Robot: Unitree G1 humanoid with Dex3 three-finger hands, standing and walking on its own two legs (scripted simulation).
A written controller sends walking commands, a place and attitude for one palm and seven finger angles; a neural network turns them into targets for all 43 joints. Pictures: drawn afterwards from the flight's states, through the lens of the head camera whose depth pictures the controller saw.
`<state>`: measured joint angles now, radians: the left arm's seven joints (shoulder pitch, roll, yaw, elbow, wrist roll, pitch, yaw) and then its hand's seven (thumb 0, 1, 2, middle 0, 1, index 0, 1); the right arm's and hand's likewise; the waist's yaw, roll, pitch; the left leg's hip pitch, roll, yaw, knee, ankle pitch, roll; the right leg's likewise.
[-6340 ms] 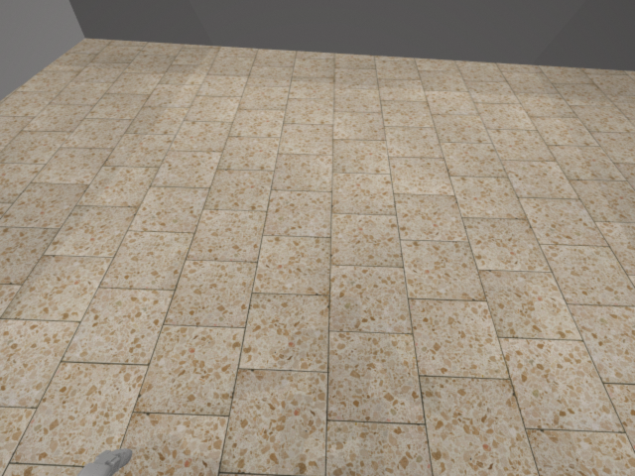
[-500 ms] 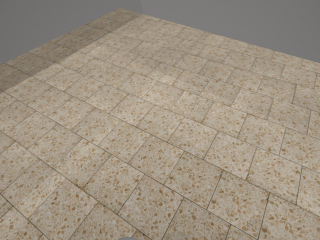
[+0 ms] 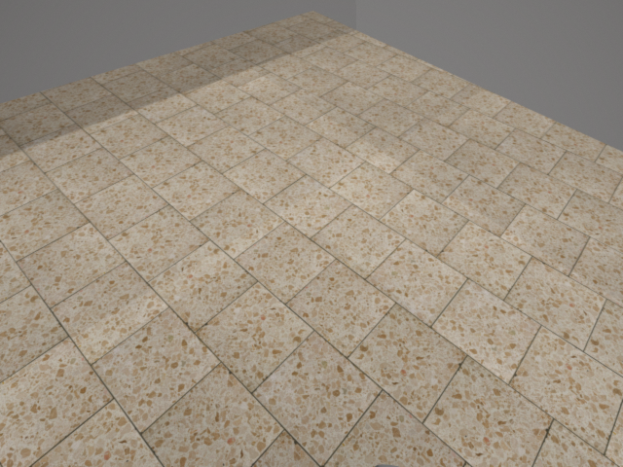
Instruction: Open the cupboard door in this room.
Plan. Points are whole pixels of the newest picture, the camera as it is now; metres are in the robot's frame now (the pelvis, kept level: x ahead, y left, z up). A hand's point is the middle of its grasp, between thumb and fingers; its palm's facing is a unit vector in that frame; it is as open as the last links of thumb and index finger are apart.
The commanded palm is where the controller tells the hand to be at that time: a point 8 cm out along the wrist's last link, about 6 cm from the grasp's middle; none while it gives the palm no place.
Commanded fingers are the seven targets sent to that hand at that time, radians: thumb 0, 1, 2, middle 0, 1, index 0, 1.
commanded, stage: turn or walk to find it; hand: left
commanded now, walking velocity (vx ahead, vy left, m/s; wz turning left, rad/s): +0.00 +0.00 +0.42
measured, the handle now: out of the picture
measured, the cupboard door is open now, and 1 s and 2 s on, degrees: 0 0 0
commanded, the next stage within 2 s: none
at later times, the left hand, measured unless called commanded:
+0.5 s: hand out of the picture -0.02 +0.13 -0.15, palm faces +0.27 -0.93 -0.27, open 7.3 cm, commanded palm none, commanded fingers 0.00 0.90 0.90 -0.20 -0.30 -0.20 -0.30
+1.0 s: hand out of the picture -0.13 +0.20 -0.17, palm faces +0.47 -0.85 -0.24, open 7.4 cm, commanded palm none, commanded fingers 0.00 0.90 0.90 -0.20 -0.30 -0.20 -0.30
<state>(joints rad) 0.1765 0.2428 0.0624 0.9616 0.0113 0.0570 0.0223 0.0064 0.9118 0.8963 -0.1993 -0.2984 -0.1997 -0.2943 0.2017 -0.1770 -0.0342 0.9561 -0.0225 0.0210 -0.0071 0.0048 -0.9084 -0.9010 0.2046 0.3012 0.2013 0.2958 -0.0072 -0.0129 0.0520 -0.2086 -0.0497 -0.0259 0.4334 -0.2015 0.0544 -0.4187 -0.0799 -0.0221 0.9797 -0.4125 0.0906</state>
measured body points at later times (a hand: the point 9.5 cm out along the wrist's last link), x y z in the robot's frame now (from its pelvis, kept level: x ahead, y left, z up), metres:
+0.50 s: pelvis -0.05 -0.07 +0.00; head -0.03 -0.09 +0.45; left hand -0.04 +0.18 -0.13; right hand +0.01 -0.32 -0.17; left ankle -0.13 +0.09 -0.65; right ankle -0.01 -0.14 -0.74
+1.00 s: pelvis -0.09 -0.02 +0.00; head -0.08 +0.01 +0.45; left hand -0.16 +0.25 -0.15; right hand +0.09 -0.19 -0.13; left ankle -0.14 +0.06 -0.74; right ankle -0.04 -0.16 -0.67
